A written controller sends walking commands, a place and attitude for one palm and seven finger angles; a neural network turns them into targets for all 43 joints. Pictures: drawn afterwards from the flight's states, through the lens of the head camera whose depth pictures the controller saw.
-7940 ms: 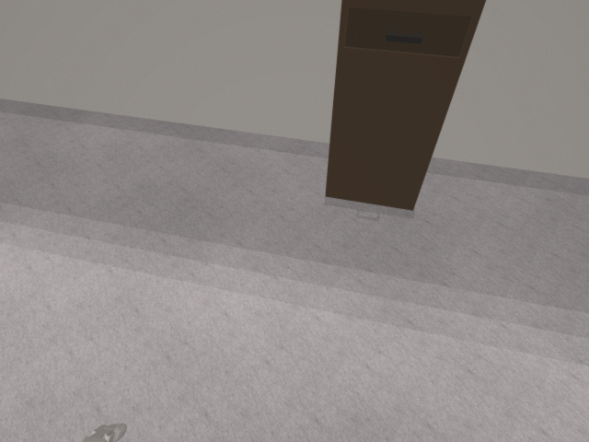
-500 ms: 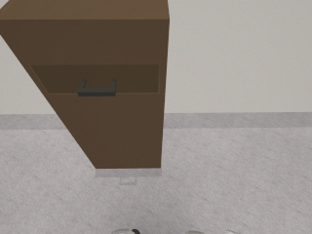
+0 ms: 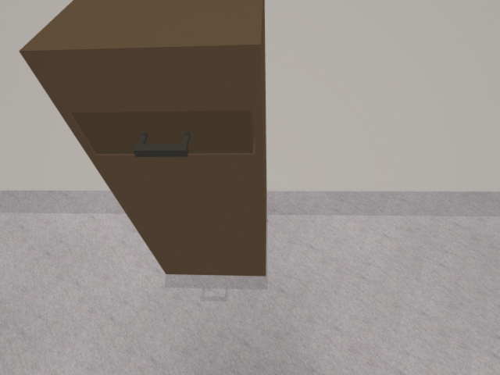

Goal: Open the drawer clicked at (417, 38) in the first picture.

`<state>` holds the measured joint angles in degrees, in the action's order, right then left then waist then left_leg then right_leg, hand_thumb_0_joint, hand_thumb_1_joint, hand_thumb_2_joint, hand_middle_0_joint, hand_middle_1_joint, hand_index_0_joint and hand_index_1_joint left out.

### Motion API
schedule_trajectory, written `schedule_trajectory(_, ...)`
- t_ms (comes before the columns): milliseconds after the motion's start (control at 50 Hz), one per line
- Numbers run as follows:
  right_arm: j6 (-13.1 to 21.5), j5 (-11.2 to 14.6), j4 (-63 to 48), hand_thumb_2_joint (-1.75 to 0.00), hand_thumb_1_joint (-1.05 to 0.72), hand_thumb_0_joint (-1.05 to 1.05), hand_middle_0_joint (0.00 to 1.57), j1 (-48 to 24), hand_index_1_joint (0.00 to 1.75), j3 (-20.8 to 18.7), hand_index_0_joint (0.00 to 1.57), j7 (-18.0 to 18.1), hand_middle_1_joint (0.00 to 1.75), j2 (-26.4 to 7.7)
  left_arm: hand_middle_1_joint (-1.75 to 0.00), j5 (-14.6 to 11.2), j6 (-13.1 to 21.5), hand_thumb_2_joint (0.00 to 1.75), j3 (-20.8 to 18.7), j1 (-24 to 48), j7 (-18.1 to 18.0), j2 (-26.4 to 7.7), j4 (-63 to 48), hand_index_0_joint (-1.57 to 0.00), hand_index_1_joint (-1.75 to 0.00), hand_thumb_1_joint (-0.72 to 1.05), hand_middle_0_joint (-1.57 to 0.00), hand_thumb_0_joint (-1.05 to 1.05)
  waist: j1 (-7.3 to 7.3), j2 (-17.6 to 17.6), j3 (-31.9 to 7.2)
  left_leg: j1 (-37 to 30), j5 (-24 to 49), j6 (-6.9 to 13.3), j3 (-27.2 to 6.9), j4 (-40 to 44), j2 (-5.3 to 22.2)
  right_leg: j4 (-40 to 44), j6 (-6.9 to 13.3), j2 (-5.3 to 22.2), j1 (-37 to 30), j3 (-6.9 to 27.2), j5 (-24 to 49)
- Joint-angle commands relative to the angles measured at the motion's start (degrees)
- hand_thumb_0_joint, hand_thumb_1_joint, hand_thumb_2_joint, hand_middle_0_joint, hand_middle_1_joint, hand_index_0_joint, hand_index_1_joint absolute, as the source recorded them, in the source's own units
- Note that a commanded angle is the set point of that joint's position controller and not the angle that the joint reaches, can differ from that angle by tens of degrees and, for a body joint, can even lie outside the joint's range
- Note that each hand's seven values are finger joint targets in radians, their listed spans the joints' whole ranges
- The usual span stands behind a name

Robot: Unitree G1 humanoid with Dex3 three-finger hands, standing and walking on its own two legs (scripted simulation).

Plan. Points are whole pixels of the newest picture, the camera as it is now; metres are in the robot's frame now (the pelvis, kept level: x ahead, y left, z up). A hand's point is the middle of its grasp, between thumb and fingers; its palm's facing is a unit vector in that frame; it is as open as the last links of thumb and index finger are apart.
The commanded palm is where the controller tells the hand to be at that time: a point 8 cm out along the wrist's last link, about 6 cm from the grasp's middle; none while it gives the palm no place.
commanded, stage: come to a stop and stand still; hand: left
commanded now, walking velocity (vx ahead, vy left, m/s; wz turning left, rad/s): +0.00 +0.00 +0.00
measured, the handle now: (163, 143) +0.55 +0.25 +0.02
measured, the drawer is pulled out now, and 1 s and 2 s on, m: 0.00 0.00 0.00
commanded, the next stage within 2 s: look again from close up in 0.66 s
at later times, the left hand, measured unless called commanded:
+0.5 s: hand out of the picture +0.01 +0.23 -0.19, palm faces +0.02 -0.99 -0.17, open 7.3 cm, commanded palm none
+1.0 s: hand out of the picture +0.03 +0.24 -0.18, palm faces +0.00 -0.97 -0.26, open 7.4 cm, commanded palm none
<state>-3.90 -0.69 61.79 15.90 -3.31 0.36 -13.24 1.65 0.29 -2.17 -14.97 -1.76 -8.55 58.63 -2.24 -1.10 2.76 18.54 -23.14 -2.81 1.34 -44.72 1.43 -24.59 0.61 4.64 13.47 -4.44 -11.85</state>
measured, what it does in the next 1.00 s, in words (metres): steps on the spot: left foot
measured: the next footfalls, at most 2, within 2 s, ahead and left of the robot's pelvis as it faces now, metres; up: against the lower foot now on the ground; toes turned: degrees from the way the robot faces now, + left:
left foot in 0.10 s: +0.01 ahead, +0.16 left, +0.00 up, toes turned +2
left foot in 1.94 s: +0.03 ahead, +0.18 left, +0.00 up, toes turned +8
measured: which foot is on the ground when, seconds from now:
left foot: up 0.00-0.08, down 0.10-1.00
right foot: down 0.00-1.00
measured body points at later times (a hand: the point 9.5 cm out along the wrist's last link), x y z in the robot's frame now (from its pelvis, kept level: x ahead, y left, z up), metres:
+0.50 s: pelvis +0.01 +0.06 -0.01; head +0.01 +0.07 +0.44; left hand +0.01 +0.28 -0.17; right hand +0.04 -0.17 -0.16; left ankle -0.03 +0.16 -0.75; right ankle +0.00 -0.09 -0.75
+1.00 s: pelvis -0.01 +0.05 -0.01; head -0.02 +0.04 +0.44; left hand +0.03 +0.29 -0.16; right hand +0.00 -0.19 -0.17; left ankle -0.03 +0.16 -0.75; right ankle +0.00 -0.09 -0.75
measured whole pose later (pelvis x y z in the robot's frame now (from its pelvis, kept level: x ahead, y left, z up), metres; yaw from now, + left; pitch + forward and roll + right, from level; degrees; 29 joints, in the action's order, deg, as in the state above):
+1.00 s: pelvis -0.01 +0.05 -0.01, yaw -1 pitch -3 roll +0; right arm 0.1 -0.8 59.6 18.0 -1.1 1.9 -10.7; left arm 0.8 0.1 -0.4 -16.9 -2.3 -11.0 59.0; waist 1.0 -1.1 0.0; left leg 9.6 -18.9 0.3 3.5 -31.1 1.1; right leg -31.4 -1.8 3.7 12.8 -2.7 -15.9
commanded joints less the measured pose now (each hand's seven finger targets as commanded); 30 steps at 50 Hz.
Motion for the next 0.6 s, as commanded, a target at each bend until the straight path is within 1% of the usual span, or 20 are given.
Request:
schedule_trajectory(0,2.6,0.2,-4.2,-0.9,-0.9,0.0,0.2,0.7,0.3,0.4,0.2,0.1,0.3,-0.6,-0.3,0.1,-0.2,0.9,-2.4,-2.1,-0.4,-12.2,-0.6,-0.2,-0.3,0.9,-0.2,0.0,0.45,14.3,-4.4,-2.7,3.1,0.8,1.7,11.3,-0.8,6.3,6.8,11.5,-5.0,11.4,11.5)
schedule_trajectory(20,2.8,0.2,-3.2,-0.9,-0.9,0.0,0.2,2.8,0.3,0.4,0.2,0.2,0.3,-0.4,-0.3,-0.2,-0.3,0.9,-2.3,-0.9,-0.4,-11.9,-0.6,-0.2,-0.3,0.9,-0.2,0.0,1.68,14.0,-4.6,-7.7,7.6,0.9,2.4,16.4,-1.1,5.1,5.2,10.0,-1.9,10.0,7.9)
schedule_trajectory(40,3.3,0.3,-2.1,-0.9,-0.9,0.0,0.2,4.5,0.3,0.6,0.2,0.3,0.3,-0.5,-0.3,-0.4,-0.5,0.9,-2.1,0.4,-0.3,-11.0,-0.4,-0.2,-0.3,0.9,-0.2,0.0,2.77,12.3,-4.5,-12.7,11.9,1.1,2.6,21.3,-0.8,3.0,3.5,8.1,1.7,8.5,5.0)
schedule_trajectory(60,3.9,0.2,-1.7,-0.9,-0.9,0.0,0.2,5.8,0.3,0.5,0.2,0.5,0.3,-2.2,-0.3,-0.8,-0.8,0.9,-1.6,0.3,-0.3,-9.3,-0.6,-0.2,-0.3,0.9,-0.2,0.0,3.18,5.8,-5.2,-16.3,13.6,1.7,0.1,24.2,2.2,-0.9,1.8,5.4,4.4,6.4,1.1)
schedule_trajectory(80,4.3,-0.2,-2.3,-0.9,-0.9,0.0,0.2,4.6,0.3,0.0,0.2,0.7,0.3,-5.3,-0.3,-1.1,-1.1,0.9,-1.0,-1.4,0.0,-6.7,-0.7,-0.2,-0.3,0.9,-0.2,0.0,2.25,-4.5,-4.8,-15.2,16.1,4.5,-9.3,26.5,10.1,-5.2,-0.5,1.3,7.7,3.1,-5.2)
schedule_trajectory(100,4.1,-0.3,-3.1,-0.9,-0.9,0.0,0.2,2.3,0.3,-0.2,0.2,0.9,0.3,-7.5,-0.3,-1.0,-1.3,0.9,-0.6,-1.3,0.0,-4.8,-0.4,-0.2,-0.3,0.9,-0.2,0.0,1.66,-9.3,-2.1,-8.5,13.3,7.7,-13.6,30.9,15.4,-7.9,-1.9,-0.4,5.8,-0.1,-10.7)
schedule_trajectory(120,3.8,-0.5,-3.8,-0.9,-0.9,0.0,0.2,-0.6,0.3,0.2,0.2,1.0,0.3,-7.1,-0.3,-0.6,-1.3,0.9,-0.4,-1.0,0.1,-4.4,-0.1,-0.2,-0.3,0.9,-0.2,0.0,0.89,-6.7,1.3,-1.2,5.8,8.8,-12.3,33.4,15.1,-9.7,-1.8,-0.5,2.9,0.7,-11.7)
schedule_trajectory(140,4.1,-0.5,-3.6,-0.9,-0.9,0.0,0.2,-2.1,0.3,0.4,0.2,1.3,0.3,-6.1,-0.3,-0.6,-1.5,0.9,-0.1,-1.1,0.4,-3.9,0.5,-0.2,-0.3,0.9,-0.2,0.0,0.43,-7.2,2.7,-0.6,6.3,8.7,-12.1,34.3,13.6,-10.4,-1.9,-0.1,3.5,0.6,-9.2)
schedule_trajectory(160,4.3,-0.4,-3.1,-0.9,-0.9,0.0,0.2,-3.0,0.3,0.8,0.2,1.5,0.3,-4.9,-0.3,-0.4,-1.6,0.9,0.1,-1.0,0.4,-4.1,1.6,-0.2,-0.3,0.9,-0.2,0.0,0.5,-9.7,3.8,-1.1,9.5,8.3,-10.0,34.0,11.8,-10.8,-1.9,0.1,2.6,0.7,-8.3)
schedule_trajectory(180,4.4,-0.3,-2.9,-0.9,-0.9,0.0,0.2,-3.0,0.3,1.2,0.2,1.7,0.3,-3.9,-0.3,-0.5,-1.5,0.9,0.3,-1.8,0.4,-4.4,2.2,-0.2,-0.3,0.9,-0.2,0.0,0.34,-10.0,3.4,-2.5,14.7,8.0,-8.2,32.1,10.4,-9.7,-1.8,0.0,2.1,1.5,-6.8)
schedule_trajectory(220,4.6,0.0,-2.2,-0.9,-0.9,0.0,0.2,-2.8,0.3,1.4,0.2,2.0,0.3,-3.0,-0.3,-0.7,-0.8,0.9,0.6,-4.1,0.4,-4.8,3.8,-0.2,-0.3,0.9,-0.2,0.0,-0.15,-6.7,1.4,-6.2,23.7,6.9,-4.9,26.8,7.9,-2.1,-1.7,0.4,-0.5,2.3,0.1)
schedule_trajectory(240,4.6,0.2,-2.1,-0.9,-0.9,0.0,0.2,-2.2,0.3,1.5,0.2,2.0,0.3,-2.6,-0.3,-0.7,-0.5,0.9,0.7,-5.0,0.3,-5.5,4.6,-0.2,-0.3,0.9,-0.2,0.0,0.11,-2.6,1.0,-7.2,25.0,6.0,-3.8,24.6,6.6,0.9,-1.4,1.1,-1.9,3.6,5.4)
schedule_trajectory(260,4.8,0.4,-1.8,-0.9,-0.9,0.0,0.2,-1.3,0.3,1.6,0.2,1.9,0.3,-2.2,-0.3,-0.8,-0.2,0.9,0.9,-5.0,0.2,-6.0,5.0,-0.2,-0.3,0.9,-0.2,0.0,0.81,-1.8,0.0,-8.3,25.2,5.0,-2.5,23.3,5.4,2.0,-0.9,2.4,-2.7,4.8,9.9)
schedule_trajectory(280,4.9,0.5,-1.4,-0.9,-0.9,0.0,0.2,-0.8,0.3,1.7,0.2,1.8,0.3,-1.9,-0.3,-0.9,-0.1,0.9,1.0,-4.7,0.1,-6.7,5.1,-0.2,-0.3,0.9,-0.2,0.0,1.3,-2.2,-0.8,-9.1,23.3,4.6,-2.6,23.7,4.9,2.5,-0.7,3.2,-3.2,5.0,10.5)
schedule_trajectory(300,4.8,0.4,-1.1,-0.9,-0.9,0.0,0.2,-0.5,0.3,1.6,0.2,1.7,0.3,-2.0,-0.3,-0.9,0.0,0.9,0.9,-3.6,0.1,-7.0,5.2,-0.2,-0.3,0.9,-0.2,0.0,1.84,0.4,-1.2,-9.4,22.5,4.1,-2.6,23.7,5.0,2.2,-0.8,2.8,-3.4,4.9,10.7)
schedule_trajectory(340,4.9,0.4,-0.6,-0.9,-0.9,0.0,0.2,0.1,0.3,1.5,0.2,1.7,0.3,-2.3,-0.3,-0.9,0.0,0.9,1.1,-2.9,0.0,-6.3,5.2,-0.2,-0.3,0.9,-0.2,0.0,2.11,3.7,-1.5,-10.9,24.2,4.1,-2.7,23.7,5.4,2.2,-0.9,2.5,-3.3,4.2,11.7)
schedule_trajectory(360,5.1,0.4,-0.3,-0.9,-0.9,0.0,0.2,0.3,0.3,1.6,0.2,1.7,0.3,-2.3,-0.3,-0.9,0.1,0.9,1.2,-2.7,-0.1,-5.9,5.2,-0.2,-0.3,0.9,-0.2,0.0,2.1,3.3,-1.9,-11.4,25.5,4.1,-2.4,24.0,5.6,2.2,-1.1,2.6,-3.6,3.9,11.8)
schedule_trajectory(400,5.2,0.3,0.3,-0.9,-0.9,0.0,0.2,0.6,0.3,1.8,0.2,1.8,0.3,-2.1,-0.3,-1.0,-0.1,0.9,1.2,-2.4,-0.2,-5.7,5.4,-0.2,-0.3,0.9,-0.2,0.0,2.02,1.9,-1.2,-10.8,24.6,4.0,-2.6,25.1,5.6,2.6,-1.2,2.4,-4.0,3.8,9.4)
schedule_trajectory(480,5.4,0.3,1.1,-0.9,-0.9,0.0,0.2,0.8,0.3,2.1,0.2,1.9,0.3,-1.8,-0.3,-1.0,-0.2,0.9,1.3,-2.5,-0.4,-5.5,5.8,-0.2,-0.3,0.9,-0.2,0.0,1.68,-0.5,-0.2,-10.3,25.2,3.9,-2.7,26.3,5.7,2.9,-1.4,2.4,-4.9,3.5,8.5)
schedule_trajectory(580,5.5,0.3,2.0,-0.9,-0.9,0.0,0.2,2.0,0.3,2.3,0.2,2.0,0.3,-1.5,-0.3,-1.1,-0.3,0.9,1.4,-2.8,-0.4,-5.4,6.2,-0.2,-0.3,0.9,-0.2,0.0,1.46,-1.0,0.9,-9.9,24.9,3.8,-2.8,27.1,5.6,3.4,-1.4,2.4,-5.6,3.2,8.3)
